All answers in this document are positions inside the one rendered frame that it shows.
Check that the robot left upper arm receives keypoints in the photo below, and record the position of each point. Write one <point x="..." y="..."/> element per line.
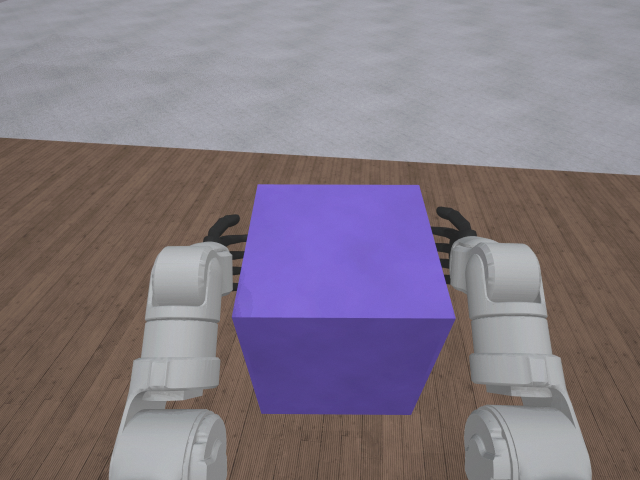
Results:
<point x="172" y="444"/>

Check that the carton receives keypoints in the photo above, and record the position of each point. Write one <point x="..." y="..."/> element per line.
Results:
<point x="342" y="306"/>

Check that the left robot forearm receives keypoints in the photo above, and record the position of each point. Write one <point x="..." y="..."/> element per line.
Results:
<point x="178" y="358"/>

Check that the right robot forearm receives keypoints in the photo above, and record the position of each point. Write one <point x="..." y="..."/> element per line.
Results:
<point x="512" y="349"/>

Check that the robot left hand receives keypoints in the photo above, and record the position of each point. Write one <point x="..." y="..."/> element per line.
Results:
<point x="218" y="229"/>

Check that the robot right upper arm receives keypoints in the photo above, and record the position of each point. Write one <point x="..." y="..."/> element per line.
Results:
<point x="511" y="442"/>

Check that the robot right hand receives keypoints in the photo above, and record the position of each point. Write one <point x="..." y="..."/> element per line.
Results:
<point x="460" y="223"/>

